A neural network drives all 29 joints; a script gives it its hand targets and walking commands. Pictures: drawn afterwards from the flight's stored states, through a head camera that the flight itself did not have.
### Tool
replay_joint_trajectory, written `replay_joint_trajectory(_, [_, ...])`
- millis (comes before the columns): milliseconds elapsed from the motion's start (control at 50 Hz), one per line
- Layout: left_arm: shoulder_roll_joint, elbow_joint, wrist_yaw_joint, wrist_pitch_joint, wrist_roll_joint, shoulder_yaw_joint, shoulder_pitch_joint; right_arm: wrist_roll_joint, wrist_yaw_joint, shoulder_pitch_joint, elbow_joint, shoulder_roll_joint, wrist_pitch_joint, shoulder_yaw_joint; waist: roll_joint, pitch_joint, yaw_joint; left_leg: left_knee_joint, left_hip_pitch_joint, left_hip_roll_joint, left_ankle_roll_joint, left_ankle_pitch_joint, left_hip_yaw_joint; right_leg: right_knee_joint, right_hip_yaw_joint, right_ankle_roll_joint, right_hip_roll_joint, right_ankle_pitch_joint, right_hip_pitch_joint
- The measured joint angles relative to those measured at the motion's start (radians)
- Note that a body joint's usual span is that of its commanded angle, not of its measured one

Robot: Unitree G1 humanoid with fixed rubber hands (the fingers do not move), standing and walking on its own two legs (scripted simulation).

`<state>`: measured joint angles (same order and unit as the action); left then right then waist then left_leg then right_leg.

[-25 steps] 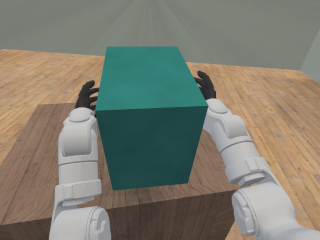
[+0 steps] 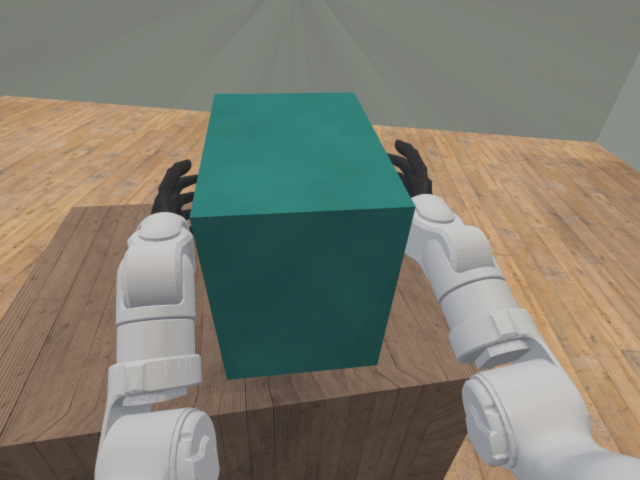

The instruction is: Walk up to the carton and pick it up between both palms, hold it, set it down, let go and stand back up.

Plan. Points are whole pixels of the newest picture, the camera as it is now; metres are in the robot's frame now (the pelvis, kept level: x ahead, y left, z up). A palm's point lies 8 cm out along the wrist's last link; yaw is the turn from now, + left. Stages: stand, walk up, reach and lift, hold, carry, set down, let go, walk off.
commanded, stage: hold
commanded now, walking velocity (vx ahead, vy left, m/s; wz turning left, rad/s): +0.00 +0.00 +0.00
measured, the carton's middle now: (294, 227) +0.41 +0.01 +0.19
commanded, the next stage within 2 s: none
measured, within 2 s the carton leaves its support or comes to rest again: neither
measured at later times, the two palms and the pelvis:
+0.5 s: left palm (169, 221) +0.37 +0.15 +0.23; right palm (411, 198) +0.37 -0.13 +0.26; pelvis +0.01 +0.00 +0.00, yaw +0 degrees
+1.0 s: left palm (166, 222) +0.36 +0.16 +0.23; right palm (410, 200) +0.37 -0.13 +0.25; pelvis +0.01 +0.00 +0.00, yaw +0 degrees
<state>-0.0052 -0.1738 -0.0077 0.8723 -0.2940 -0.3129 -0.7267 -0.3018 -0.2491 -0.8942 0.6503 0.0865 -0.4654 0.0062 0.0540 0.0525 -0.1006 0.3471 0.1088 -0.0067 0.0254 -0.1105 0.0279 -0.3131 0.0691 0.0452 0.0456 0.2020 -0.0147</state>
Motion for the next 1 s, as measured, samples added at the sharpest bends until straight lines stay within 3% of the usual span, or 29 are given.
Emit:
replay_joint_trajectory(300, [0.008,-0.043,0.020,-0.004,0.004,-0.027,-0.030,0.010,-0.006,-0.028,0.039,-0.003,-0.006,0.002,0.009,0.027,0.019,-0.013,-0.011,-0.001,-0.005,0.000,0.000,-0.005,-0.008,0.002,0.001,0.009,-0.001])
replay_joint_trajectory(660, [0.006,0.040,0.009,0.005,0.010,0.012,0.022,-0.022,-0.017,0.023,-0.045,0.006,-0.010,0.025,0.001,0.003,-0.006,0.007,0.007,0.000,-0.004,-0.010,-0.010,0.001,-0.007,0.002,0.005,0.005,0.004])
replay_joint_trajectory(1000, [0.001,0.026,0.014,0.008,0.008,-0.014,0.014,-0.002,-0.009,0.014,-0.023,-0.007,-0.016,0.014,0.007,0.017,0.015,-0.006,-0.009,-0.004,-0.004,-0.007,-0.006,-0.006,-0.016,0.002,0.003,0.010,0.000])
